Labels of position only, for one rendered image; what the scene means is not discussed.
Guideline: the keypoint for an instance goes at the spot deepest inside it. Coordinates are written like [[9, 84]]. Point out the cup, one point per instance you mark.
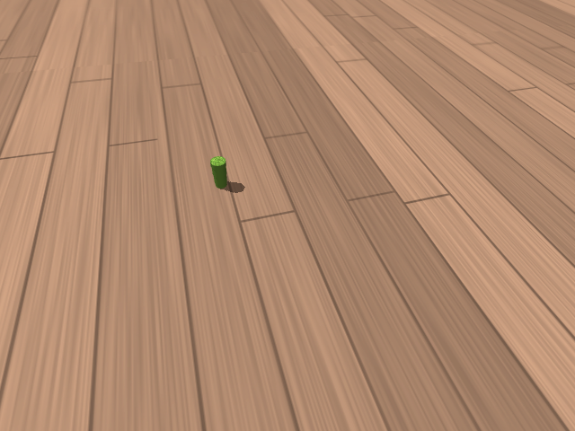
[[218, 165]]

